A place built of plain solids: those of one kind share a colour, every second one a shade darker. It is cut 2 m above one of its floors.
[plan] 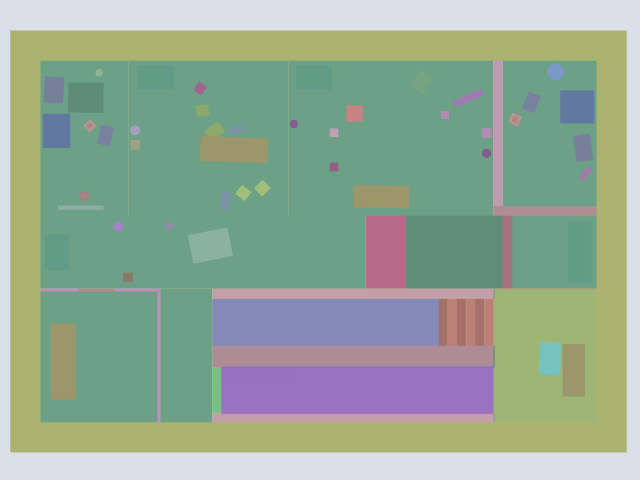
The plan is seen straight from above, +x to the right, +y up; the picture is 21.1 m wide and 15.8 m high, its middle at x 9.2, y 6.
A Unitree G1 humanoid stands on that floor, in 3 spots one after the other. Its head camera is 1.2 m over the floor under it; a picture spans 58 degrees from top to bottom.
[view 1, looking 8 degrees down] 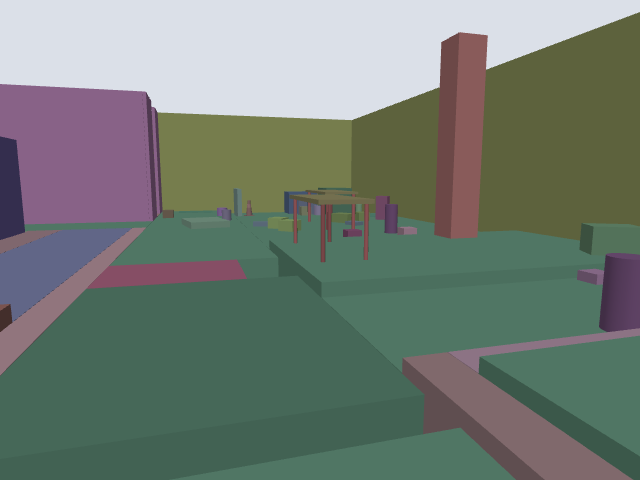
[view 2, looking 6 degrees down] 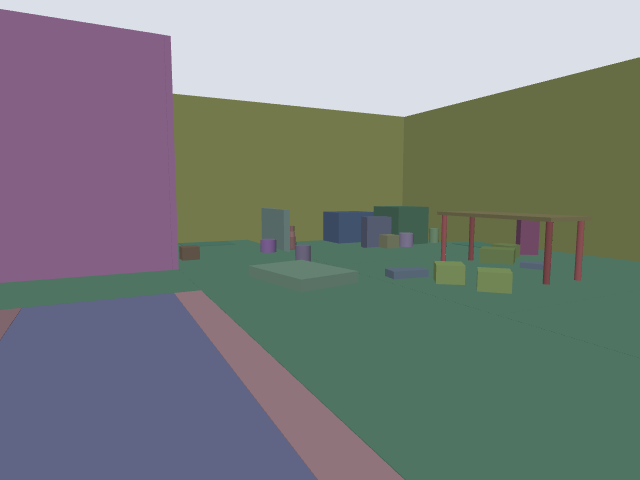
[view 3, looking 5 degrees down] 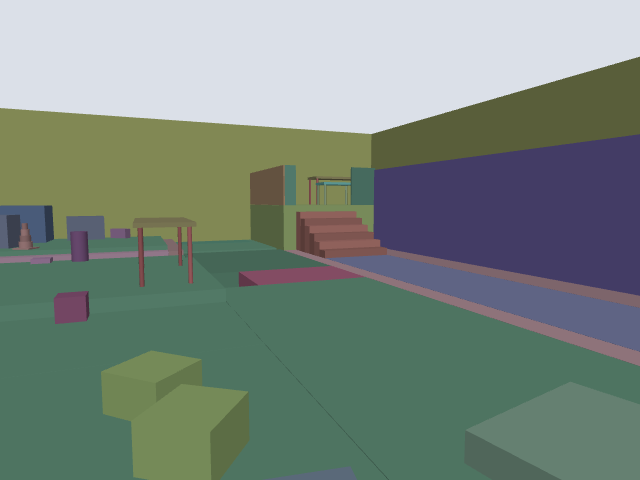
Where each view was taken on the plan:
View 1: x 17.23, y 5.60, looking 164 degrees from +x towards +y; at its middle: floor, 7.48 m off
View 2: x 11.11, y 3.30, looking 153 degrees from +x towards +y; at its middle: wall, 12.54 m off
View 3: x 4.66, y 7.77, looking -23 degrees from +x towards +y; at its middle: step_tread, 9.87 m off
